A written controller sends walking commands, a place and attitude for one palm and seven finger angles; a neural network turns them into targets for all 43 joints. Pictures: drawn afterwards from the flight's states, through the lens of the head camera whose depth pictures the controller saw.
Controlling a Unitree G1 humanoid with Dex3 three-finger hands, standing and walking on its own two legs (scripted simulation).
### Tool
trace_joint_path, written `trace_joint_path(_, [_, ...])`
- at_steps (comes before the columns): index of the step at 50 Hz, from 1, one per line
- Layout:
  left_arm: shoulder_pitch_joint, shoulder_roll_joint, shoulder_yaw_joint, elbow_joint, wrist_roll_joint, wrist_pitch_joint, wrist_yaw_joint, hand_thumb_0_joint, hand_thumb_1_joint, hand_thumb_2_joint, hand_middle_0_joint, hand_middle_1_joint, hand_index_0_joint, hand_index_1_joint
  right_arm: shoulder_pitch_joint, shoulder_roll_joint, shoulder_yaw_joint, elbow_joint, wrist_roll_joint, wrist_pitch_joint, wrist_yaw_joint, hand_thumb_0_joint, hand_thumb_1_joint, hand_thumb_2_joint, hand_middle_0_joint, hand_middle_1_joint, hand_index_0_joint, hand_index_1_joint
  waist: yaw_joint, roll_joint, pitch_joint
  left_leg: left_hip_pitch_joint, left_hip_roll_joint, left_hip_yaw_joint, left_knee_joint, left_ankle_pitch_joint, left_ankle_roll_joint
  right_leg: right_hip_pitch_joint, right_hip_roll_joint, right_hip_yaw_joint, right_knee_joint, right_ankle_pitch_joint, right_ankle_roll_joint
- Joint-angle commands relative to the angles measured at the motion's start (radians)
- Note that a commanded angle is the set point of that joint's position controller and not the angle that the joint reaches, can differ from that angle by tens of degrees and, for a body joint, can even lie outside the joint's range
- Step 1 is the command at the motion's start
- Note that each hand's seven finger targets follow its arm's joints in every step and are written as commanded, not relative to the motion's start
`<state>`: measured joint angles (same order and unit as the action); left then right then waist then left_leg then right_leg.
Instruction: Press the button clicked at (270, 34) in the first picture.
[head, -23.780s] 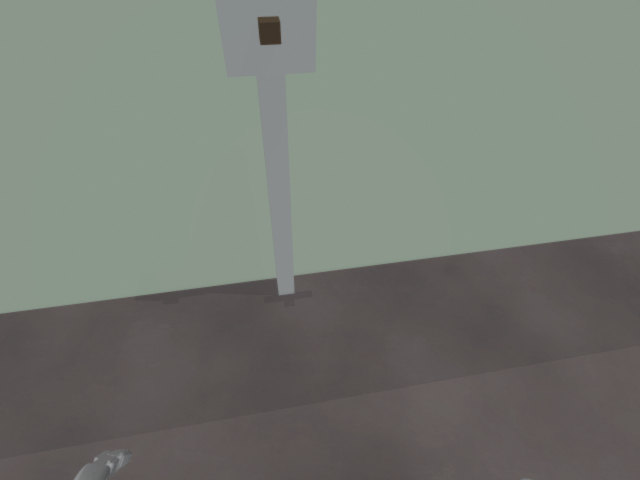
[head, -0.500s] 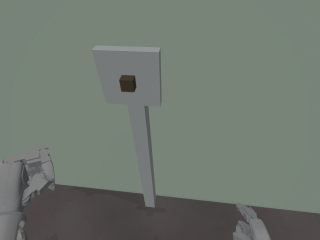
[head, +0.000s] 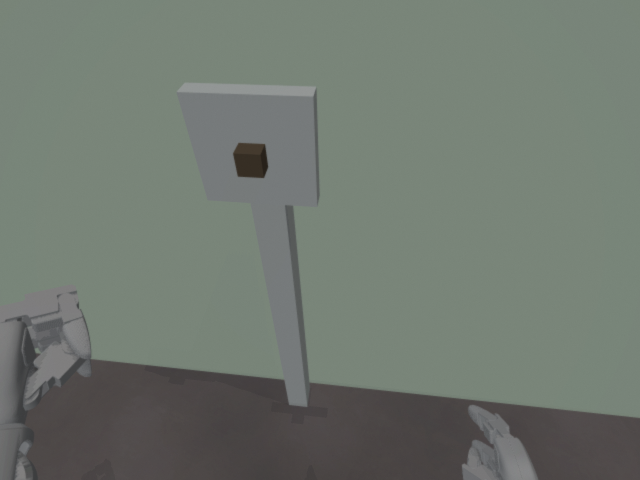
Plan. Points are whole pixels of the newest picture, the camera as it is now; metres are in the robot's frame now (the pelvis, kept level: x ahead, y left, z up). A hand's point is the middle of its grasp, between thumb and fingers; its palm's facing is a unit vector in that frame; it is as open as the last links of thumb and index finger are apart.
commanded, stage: step back with the hand held close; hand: left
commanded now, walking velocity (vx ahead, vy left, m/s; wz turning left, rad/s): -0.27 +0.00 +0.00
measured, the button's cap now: (251, 159) +0.48 +0.16 +0.18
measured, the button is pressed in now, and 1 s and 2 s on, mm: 0 0 0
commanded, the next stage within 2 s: stop stepping back and stand still in 1.04 s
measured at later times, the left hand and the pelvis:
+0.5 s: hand (53, 399) +0.14 +0.26 +0.15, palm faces +0.33 -0.83 -0.46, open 3.1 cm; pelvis -0.05 +0.02 -0.01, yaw -1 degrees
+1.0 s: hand out of the picture +0.05 +0.23 +0.15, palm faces +0.22 -0.85 -0.47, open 3.1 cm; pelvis -0.16 +0.01 -0.02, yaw -2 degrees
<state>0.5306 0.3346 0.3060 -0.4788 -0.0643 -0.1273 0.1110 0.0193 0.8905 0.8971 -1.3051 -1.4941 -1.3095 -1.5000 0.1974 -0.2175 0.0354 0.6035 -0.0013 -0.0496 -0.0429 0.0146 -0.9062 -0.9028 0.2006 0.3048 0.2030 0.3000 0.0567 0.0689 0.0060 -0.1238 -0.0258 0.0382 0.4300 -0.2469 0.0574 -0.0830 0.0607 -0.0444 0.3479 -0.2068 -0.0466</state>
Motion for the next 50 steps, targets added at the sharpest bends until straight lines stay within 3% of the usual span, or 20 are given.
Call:
trace_joint_path(1, [-0.026,0.156,0.109,-0.195,0.005,-0.095,0.002,0.0,0.9,0.9,-1.3,-1.5,-1.3,-1.5,-0.123,-0.131,-0.062,-0.18,0.0,-0.02,-0.01,0.0,-0.9,-0.9,0.2,0.3,0.2,0.3,-0.039,-0.038,-0.008,-0.026,0.072,-0.122,-0.031,0.155,-0.006,-0.139,-0.144,0.196,-0.099,0.131,0.007])
trace_joint_path(4, [0.042,0.158,0.104,-0.218,0.008,-0.103,0.005,0.0,0.9,0.9,-1.3,-1.5,-1.3,-1.5,-0.105,-0.137,-0.076,-0.192,0.007,-0.006,-0.008,0.0,-0.9,-0.9,0.2,0.3,0.2,0.3,-0.041,-0.032,-0.116,-0.014,0.092,-0.117,-0.018,0.265,-0.005,-0.087,-0.142,0.17,-0.026,0.251,0.021])
trace_joint_path(8, [0.101,0.207,0.162,-0.273,0.005,-0.108,0.019,0.0,0.9,0.9,-1.3,-1.5,-1.3,-1.5,-0.102,-0.131,-0.088,-0.218,0.015,0.01,-0.014,0.0,-0.9,-0.9,0.2,0.3,0.2,0.3,-0.039,-0.065,-0.214,-0.037,0.107,-0.119,0.007,0.389,-0.009,-0.028,-0.141,0.148,0.056,0.381,0.03])
trace_joint_path(9, [0.109,0.218,0.175,-0.284,0.003,-0.109,0.022,0.0,0.9,0.9,-1.3,-1.5,-1.3,-1.5,-0.101,-0.131,-0.091,-0.223,0.017,0.015,-0.015,0.0,-0.9,-0.9,0.2,0.3,0.2,0.3,-0.041,-0.079,-0.222,-0.049,0.108,-0.119,0.016,0.4,-0.011,-0.024,-0.142,0.151,0.069,0.402,0.03])
trace_joint_path(13, [0.141,0.227,0.195,-0.291,0.002,-0.114,0.031,0.0,0.9,0.9,-1.3,-1.5,-1.3,-1.5,-0.105,-0.126,-0.094,-0.235,0.019,0.024,-0.024,0.0,-0.9,-0.9,0.2,0.3,0.2,0.3,-0.043,-0.027,-0.204,-0.1,0.122,-0.132,0.011,0.395,-0.009,-0.047,-0.138,0.153,0.106,0.373,0.03])
trace_joint_path(18, [0.14,0.206,0.177,-0.273,0.008,-0.118,0.033,0.0,0.9,0.9,-1.3,-1.5,-1.3,-1.5,-0.096,-0.132,-0.097,-0.234,0.017,0.02,-0.027,0.0,-0.9,-0.9,0.2,0.3,0.2,0.3,-0.049,-0.025,-0.144,-0.198,0.139,-0.157,-0.017,0.243,0.008,-0.079,-0.125,0.165,0.114,0.238,0.033])
trace_joint_path(23, [0.103,0.201,0.164,-0.282,0.025,-0.134,0.042,0.0,0.9,0.9,-1.3,-1.5,-1.3,-1.5,-0.08,-0.14,-0.097,-0.233,0.015,0.005,-0.026,0.0,-0.9,-0.9,0.2,0.3,0.2,0.3,-0.061,-0.059,-0.083,-0.31,0.127,-0.175,-0.025,-0.08,0.024,-0.126,-0.143,0.217,0.061,0.012,0.016])
trace_joint_path(26, [0.064,0.218,0.171,-0.324,0.04,-0.152,0.052,0.0,0.9,0.9,-1.3,-1.5,-1.3,-1.5,-0.075,-0.152,-0.096,-0.238,0.008,-0.01,-0.03,0.0,-0.9,-0.9,0.2,0.3,0.2,0.3,-0.066,-0.016,-0.052,-0.371,0.134,-0.204,-0.052,-0.254,0.035,-0.153,-0.133,0.219,0.051,-0.14,0.015])
trace_joint_path(28, [0.059,0.205,0.166,-0.336,0.054,-0.161,0.057,0.0,0.9,0.9,-1.3,-1.5,-1.3,-1.5,-0.069,-0.156,-0.09,-0.244,0.006,-0.022,-0.032,0.0,-0.9,-0.9,0.2,0.3,0.2,0.3,-0.065,0.03,-0.047,-0.443,0.17,-0.253,-0.114,-0.342,0.05,-0.106,-0.099,0.186,0.123,-0.161,0.027])
trace_joint_path(31, [0.027,0.214,0.193,-0.348,0.074,-0.171,0.058,0.0,0.9,0.9,-1.3,-1.5,-1.3,-1.5,-0.078,-0.155,-0.09,-0.246,0.0,-0.042,-0.042,0.0,-0.9,-0.9,0.2,0.3,0.2,0.3,-0.047,0.128,-0.06,-0.652,0.278,-0.366,-0.29,-0.501,0.082,0.085,-0.013,0.097,0.401,-0.037,0.058])
trace_joint_path(34, [0.051,0.214,0.204,-0.332,0.068,-0.176,0.051,0.0,0.9,0.9,-1.3,-1.5,-1.3,-1.5,-0.063,-0.137,-0.095,-0.24,-0.003,-0.06,-0.039,0.0,-0.9,-0.9,0.2,0.3,0.2,0.3,-0.05,0.032,-0.089,-0.564,0.281,-0.335,-0.232,-0.353,0.086,0.044,-0.017,0.107,0.411,-0.071,0.055])
trace_joint_path(36, [0.061,0.194,0.197,-0.306,0.068,-0.185,0.042,0.0,0.9,0.9,-1.3,-1.5,-1.3,-1.5,-0.061,-0.144,-0.098,-0.232,-0.008,-0.072,-0.036,0.0,-0.9,-0.9,0.2,0.3,0.2,0.3,-0.056,0.031,-0.049,-0.575,0.274,-0.328,-0.232,-0.361,0.086,0.034,-0.009,0.112,0.37,-0.104,0.053])
trace_joint_path(39, [0.046,0.178,0.165,-0.313,0.041,-0.2,0.026,0.0,0.9,0.9,-1.3,-1.5,-1.3,-1.5,-0.066,-0.139,-0.092,-0.194,-0.015,-0.083,-0.027,0.0,-0.9,-0.9,0.2,0.3,0.2,0.3,-0.059,0.024,-0.061,-0.38,0.249,-0.308,-0.216,-0.166,0.046,-0.073,-0.011,0.102,0.238,-0.116,0.035])
trace_joint_path(41, [0.039,0.187,0.158,-0.352,0.027,-0.213,0.027,0.0,0.9,0.9,-1.3,-1.5,-1.3,-1.5,-0.061,-0.131,-0.092,-0.17,-0.008,-0.094,-0.021,0.0,-0.9,-0.9,0.2,0.3,0.2,0.3,-0.052,0.029,-0.17,-0.129,0.214,-0.245,-0.115,0.231,0.01,-0.149,-0.028,0.106,0.146,0.012,0.031])
trace_joint_path(43, [0.053,0.202,0.158,-0.384,0.018,-0.223,0.022,0.0,0.9,0.9,-1.3,-1.5,-1.3,-1.5,-0.064,-0.13,-0.091,-0.153,-0.006,-0.096,-0.014,0.0,-0.9,-0.9,0.2,0.3,0.2,0.3,-0.04,0.053,-0.307,0.058,0.22,-0.208,-0.058,0.53,0.0,-0.181,-0.026,0.095,0.163,0.008,0.047])
trace_joint_path(44, [0.067,0.217,0.169,-0.412,0.015,-0.223,0.022,0.0,0.9,0.9,-1.3,-1.5,-1.3,-1.5,-0.067,-0.131,-0.093,-0.157,-0.008,-0.099,-0.01,0.0,-0.9,-0.9,0.2,0.3,0.2,0.3,-0.037,0.084,-0.374,0.135,0.235,-0.203,-0.053,0.62,0.002,-0.19,-0.02,0.086,0.191,-0.057,0.054])
trace_joint_path(45, [0.085,0.229,0.178,-0.433,0.009,-0.218,0.022,0.0,0.9,0.9,-1.3,-1.5,-1.3,-1.5,-0.06,-0.126,-0.098,-0.165,-0.004,-0.1,-0.004,0.0,-0.9,-0.9,0.2,0.3,0.2,0.3,-0.039,0.075,-0.414,0.188,0.246,-0.201,-0.051,0.657,0.008,-0.211,-0.011,0.075,0.215,-0.139,0.057])
trace_joint_path(47, [0.184,0.261,0.227,-0.441,-0.009,-0.199,0.024,0.0,0.9,0.9,-1.3,-1.5,-1.3,-1.5,-0.081,-0.124,-0.096,-0.19,-0.005,-0.095,0.002,0.0,-0.9,-0.9,0.2,0.3,0.2,0.3,-0.024,0.1,-0.437,0.127,0.269,-0.211,-0.09,0.532,0.021,-0.174,-0.003,0.066,0.244,-0.249,0.05])
trace_joint_path(49, [0.204,0.275,0.256,-0.465,-0.021,-0.183,0.024,0.0,0.9,0.9,-1.3,-1.5,-1.3,-1.5,-0.119,-0.121,-0.092,-0.219,-0.003,-0.084,0.004,0.0,-0.9,-0.9,0.2,0.3,0.2,0.3,-0.021,0.127,-0.345,-0.086,0.257,-0.176,-0.158,0.199,0.006,-0.091,-0.008,0.038,0.217,-0.244,0.029])
trace_joint_path(50, [0.219,0.282,0.273,-0.446,-0.028,-0.178,0.025,0.0,0.9,0.9,-1.3,-1.5,-1.3,-1.5,-0.137,-0.115,-0.089,-0.23,-0.001,-0.074,0.003,0.0,-0.9,-0.9,0.2,0.3,0.2,0.3,-0.023,0.101,-0.266,-0.197,0.228,-0.16,-0.159,0.024,-0.01,-0.071,-0.023,0.038,0.147,-0.191,0.016])
